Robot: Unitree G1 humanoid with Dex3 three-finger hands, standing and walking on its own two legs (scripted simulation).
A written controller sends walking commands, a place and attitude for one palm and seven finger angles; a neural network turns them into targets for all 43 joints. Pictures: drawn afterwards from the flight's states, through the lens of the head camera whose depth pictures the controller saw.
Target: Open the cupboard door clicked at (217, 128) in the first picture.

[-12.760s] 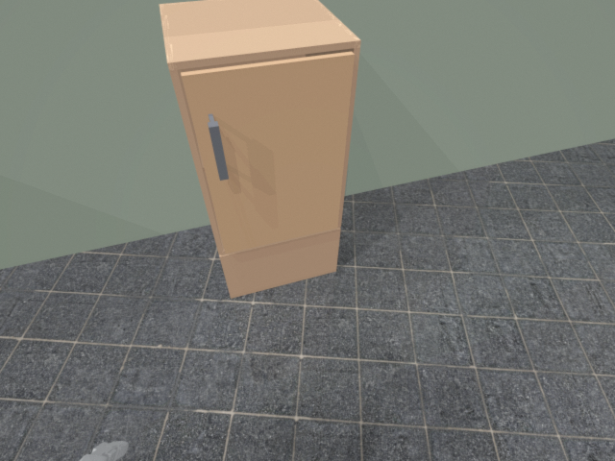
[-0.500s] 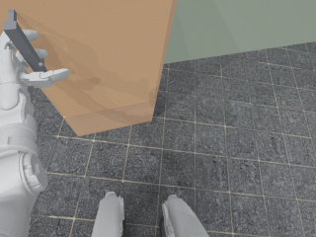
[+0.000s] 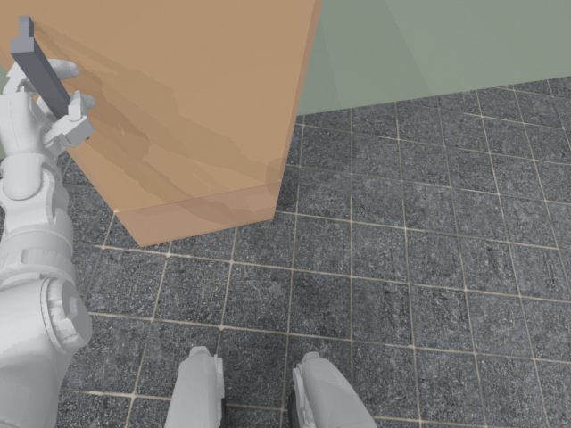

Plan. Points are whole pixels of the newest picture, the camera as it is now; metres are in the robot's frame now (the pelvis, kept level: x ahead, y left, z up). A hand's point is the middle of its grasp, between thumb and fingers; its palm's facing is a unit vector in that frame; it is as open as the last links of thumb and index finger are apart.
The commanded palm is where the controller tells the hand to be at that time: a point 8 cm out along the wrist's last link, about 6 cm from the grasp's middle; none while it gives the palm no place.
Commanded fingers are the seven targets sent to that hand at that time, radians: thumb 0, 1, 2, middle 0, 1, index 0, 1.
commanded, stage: pull the door open along its arc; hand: left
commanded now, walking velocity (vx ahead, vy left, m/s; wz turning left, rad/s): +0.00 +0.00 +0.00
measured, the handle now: (55, 84) +0.56 +0.27 +0.07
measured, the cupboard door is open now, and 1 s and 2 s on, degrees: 0 45 42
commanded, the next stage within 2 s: open thumb and fingers to let go in 0.92 s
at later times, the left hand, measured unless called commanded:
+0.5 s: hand (112, 182) +0.42 +0.19 +0.06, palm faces +0.27 -0.96 +0.07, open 6.0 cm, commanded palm +0.36 +0.22 +0.06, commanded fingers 0.00 0.90 0.90 -0.40 -1.35 -0.40 -1.35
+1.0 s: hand (233, 262) +0.31 +0.05 +0.06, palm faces +0.46 -0.88 -0.05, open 6.1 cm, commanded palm +0.27 +0.09 +0.06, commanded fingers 0.00 0.90 0.90 -0.40 -1.35 -0.40 -1.35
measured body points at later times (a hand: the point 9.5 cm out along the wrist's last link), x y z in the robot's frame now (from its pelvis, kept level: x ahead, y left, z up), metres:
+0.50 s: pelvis +0.02 +0.00 +0.03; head +0.12 +0.02 +0.47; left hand +0.40 +0.24 +0.06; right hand +0.10 -0.25 -0.09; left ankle +0.06 +0.11 -0.61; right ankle +0.01 -0.13 -0.61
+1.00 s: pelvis +0.03 -0.06 +0.03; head +0.07 -0.06 +0.48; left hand +0.28 +0.09 +0.07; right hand +0.24 -0.23 -0.07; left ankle +0.06 +0.11 -0.61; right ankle +0.01 -0.13 -0.61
